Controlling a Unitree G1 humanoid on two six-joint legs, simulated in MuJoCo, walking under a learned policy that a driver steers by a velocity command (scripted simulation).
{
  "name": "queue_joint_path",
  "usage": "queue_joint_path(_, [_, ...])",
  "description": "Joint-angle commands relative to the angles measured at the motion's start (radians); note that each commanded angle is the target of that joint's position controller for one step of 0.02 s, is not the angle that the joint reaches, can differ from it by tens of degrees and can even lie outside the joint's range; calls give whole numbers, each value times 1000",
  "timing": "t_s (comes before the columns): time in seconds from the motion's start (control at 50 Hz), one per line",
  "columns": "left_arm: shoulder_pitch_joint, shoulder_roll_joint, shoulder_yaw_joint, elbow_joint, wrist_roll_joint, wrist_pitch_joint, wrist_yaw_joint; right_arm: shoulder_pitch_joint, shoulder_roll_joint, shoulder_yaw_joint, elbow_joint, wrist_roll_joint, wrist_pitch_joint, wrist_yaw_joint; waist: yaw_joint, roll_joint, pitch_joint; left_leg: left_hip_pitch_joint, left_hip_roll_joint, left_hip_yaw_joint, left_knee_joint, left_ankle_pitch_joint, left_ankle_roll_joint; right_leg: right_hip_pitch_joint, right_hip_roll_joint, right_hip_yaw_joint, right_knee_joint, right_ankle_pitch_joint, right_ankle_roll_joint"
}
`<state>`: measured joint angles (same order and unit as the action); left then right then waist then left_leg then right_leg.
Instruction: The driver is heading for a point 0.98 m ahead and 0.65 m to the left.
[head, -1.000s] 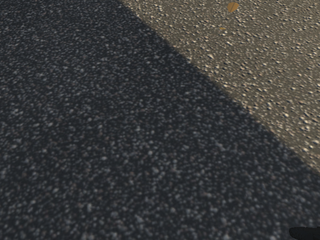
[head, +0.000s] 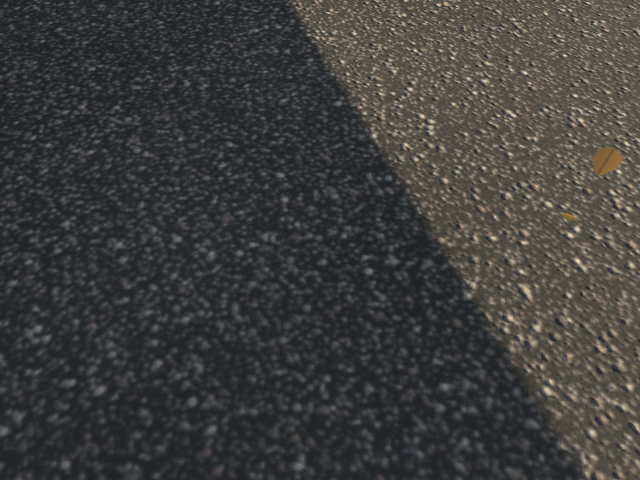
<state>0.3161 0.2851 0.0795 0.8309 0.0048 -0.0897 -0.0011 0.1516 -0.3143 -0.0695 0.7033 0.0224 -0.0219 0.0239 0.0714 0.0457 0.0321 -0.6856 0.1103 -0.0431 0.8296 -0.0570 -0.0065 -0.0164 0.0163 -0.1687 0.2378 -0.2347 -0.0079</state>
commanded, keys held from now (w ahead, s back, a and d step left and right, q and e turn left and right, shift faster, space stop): w+q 1.00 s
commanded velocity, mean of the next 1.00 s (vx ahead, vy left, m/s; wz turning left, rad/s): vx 0.50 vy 0.00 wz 0.59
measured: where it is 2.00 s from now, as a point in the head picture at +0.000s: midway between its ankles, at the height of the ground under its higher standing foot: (131, 283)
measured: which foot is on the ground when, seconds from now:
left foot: up 0.00-0.14, down 0.16-0.66, up 0.68-1.00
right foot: down 0.00-0.18, up 0.20-0.64, down 0.66-1.00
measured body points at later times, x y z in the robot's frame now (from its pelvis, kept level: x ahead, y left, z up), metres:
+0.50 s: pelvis +0.27 +0.07 +0.00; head +0.30 +0.10 +0.45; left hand +0.41 +0.38 -0.08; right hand +0.41 -0.19 -0.10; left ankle +0.22 +0.14 -0.74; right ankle +0.50 -0.06 -0.68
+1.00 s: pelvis +0.54 +0.13 +0.00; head +0.57 +0.15 +0.45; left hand +0.40 +0.38 -0.12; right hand +0.85 +0.02 -0.08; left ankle +0.57 +0.35 -0.68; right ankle +0.55 +0.00 -0.74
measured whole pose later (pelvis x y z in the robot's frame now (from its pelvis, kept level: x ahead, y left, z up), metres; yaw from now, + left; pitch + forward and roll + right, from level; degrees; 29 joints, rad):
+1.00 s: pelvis +0.54 +0.13 +0.00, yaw +36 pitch +1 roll -2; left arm 0.31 0.29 0.07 0.85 0.00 -0.09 0.00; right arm 0.17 -0.31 -0.07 0.63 0.02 -0.01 0.02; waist 0.08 0.04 0.04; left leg -0.69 0.10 -0.06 0.85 -0.07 0.00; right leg -0.02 0.02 -0.16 0.25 -0.25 -0.02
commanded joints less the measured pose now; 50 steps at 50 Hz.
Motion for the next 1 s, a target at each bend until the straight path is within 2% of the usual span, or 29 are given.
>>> queue_joint_path(0.02, [-69,169,38,-65,-12,-10,7,-74,-16,7,-89,0,-10,21,-14,-87,40,44,2,28,-116,76,19,-39,-280,63,-104,294,-149])
queue_joint_path(0.06, [-47,186,45,-48,-25,2,7,-116,-29,4,-116,-1,-7,28,-9,-89,53,37,-9,47,-162,27,44,26,-301,40,-75,326,-132])
queue_joint_path(0.1, [-43,212,53,-40,-34,16,9,-113,-51,-7,-133,-5,-3,33,-31,-105,34,89,-50,91,-188,-70,79,79,-309,8,15,538,-112])
queue_joint_path(0.12, [-47,229,58,-40,-39,23,12,-72,-72,-18,-131,-7,1,33,-62,-123,-5,167,-89,125,-189,-123,101,91,-304,-11,107,712,-99])
queue_joint_path(0.14, [-60,233,58,-42,-45,32,14,44,-105,-40,-105,-5,4,29,-134,-116,-69,326,-138,156,-228,-117,131,64,-280,-43,276,831,-78])
queue_joint_path(0.16, [-45,204,45,-46,-37,34,18,219,-170,-77,-54,0,12,15,-214,-83,-162,600,-172,135,-260,-79,169,-69,-238,-64,516,770,-41])
queue_joint_path(0.18, [2,103,11,-79,10,27,16,302,-277,-103,-38,9,20,-7,-192,140,-233,902,52,-246,-297,-96,270,-423,-143,-71,878,144,19])
queue_joint_path(0.2, [20,58,-16,-124,8,-7,6,260,-311,-93,-85,5,0,2,-135,231,-398,1076,229,-798,-490,-327,444,-690,30,160,1121,-388,46])
queue_joint_path(0.22, [-98,159,7,-138,-33,-31,-6,254,-215,-67,-86,0,-17,12,-196,81,-340,1044,214,-731,-551,-361,383,-795,-29,268,1154,-318,26])
queue_joint_path(0.24, [-144,160,5,-155,-47,-46,-10,224,-179,-55,-78,-4,-30,12,-178,62,-212,921,178,-588,-550,-306,344,-819,-67,250,1095,-228,3])
queue_joint_path(0.26, [-144,146,3,-142,-26,-51,0,159,-154,-47,-83,-5,-34,9,-130,-23,-143,775,133,-480,-546,-202,308,-763,-109,251,1007,-153,1])
queue_joint_path(0.28, [-134,155,10,-133,-4,-46,6,105,-122,-37,-95,-12,-35,6,-93,-13,-107,664,99,-400,-555,-81,291,-691,-134,254,927,-107,6])
queue_joint_path(0.3, [-118,156,13,-129,1,-35,4,78,-111,-31,-110,-22,-35,1,-67,10,-96,594,78,-366,-576,-15,289,-632,-143,258,900,-75,13])
queue_joint_path(0.34, [-109,131,10,-127,10,-16,3,77,-117,-33,-109,-19,-40,-8,-54,5,-90,524,60,-315,-599,95,303,-596,-133,241,832,-39,40])
queue_joint_path(0.4, [-203,96,-2,-155,14,-5,5,121,-141,-41,-86,-12,-41,-28,-78,-3,-48,477,23,-248,-611,120,284,-616,-106,230,647,116,77])
queue_joint_path(0.48, [-343,69,-18,-189,1,-15,-10,175,-148,-44,-57,-3,-31,-41,-131,29,-17,436,-19,-224,-598,-8,229,-526,-46,225,376,323,82])
queue_joint_path(0.58, [-384,115,-4,-212,-12,-34,-30,225,-139,-45,-26,4,-18,-47,-135,54,-12,543,29,-349,-491,-53,208,-474,-22,263,253,260,46])
queue_joint_path(0.62, [-314,135,9,-197,-13,-43,-28,209,-136,-47,-27,2,-10,-49,-95,88,-28,563,31,-386,-425,-2,189,-383,-15,247,228,176,14])
queue_joint_path(0.64, [-225,154,22,-173,-8,-47,-22,198,-110,-38,-33,0,-9,-47,-48,83,-74,545,-12,-366,-340,50,163,-245,-19,233,189,183,-14])
queue_joint_path(0.66, [-91,197,37,-158,9,-51,-14,192,-57,-17,-50,-11,-11,-42,15,22,-200,452,-67,-303,-110,-6,128,-2,-143,337,217,153,-73])
queue_joint_path(0.68, [35,283,59,-134,24,-39,-9,315,5,2,-73,9,-19,-43,-9,-250,-356,110,-215,-156,237,-358,44,370,-376,744,169,-40,-229])
queue_joint_path(0.7, [46,224,48,-121,-5,-31,-19,335,-63,-2,-71,19,-24,-45,-10,-332,-346,-64,-167,-147,410,-537,29,388,-447,981,78,-288,-260])
queue_joint_path(0.72, [-6,150,27,-136,-11,-25,-15,249,-139,-24,-66,19,-20,-44,11,-217,-201,-114,-117,-150,470,-451,21,264,-406,850,50,-339,-215])
queue_joint_path(0.74, [-56,124,17,-143,-3,-16,-11,179,-147,-27,-77,8,-14,-45,4,-148,-117,-96,-82,-109,466,-377,16,142,-364,702,43,-231,-180])
queue_joint_path(0.76, [-93,102,9,-136,2,-11,-10,138,-135,-29,-90,-2,-13,-42,-13,-126,-50,-74,-55,-100,420,-325,13,32,-323,595,18,-111,-170])
queue_joint_path(0.82, [-117,83,3,-115,4,-20,-6,144,-72,-24,-96,8,2,-29,-53,-165,-16,9,-6,-72,340,-259,13,-94,-265,404,-50,57,-160])
queue_joint_path(0.86, [-109,110,12,-97,0,-27,-5,114,-49,-18,-115,4,8,-27,-55,-142,-3,-19,6,-64,282,-214,3,-101,-275,335,-81,138,-180])
queue_joint_path(0.94, [-106,144,21,-75,-1,-22,-3,46,-35,-9,-132,2,0,-12,-40,-113,2,-29,8,-39,90,-24,-3,-58,-261,184,-93,282,-173])
queue_joint_path(1.0, [-72,166,24,-55,-7,-10,2,-59,-15,1,-158,1,-11,9,1,-99,29,16,-10,20,-72,85,11,-37,-251,92,-91,314,-149])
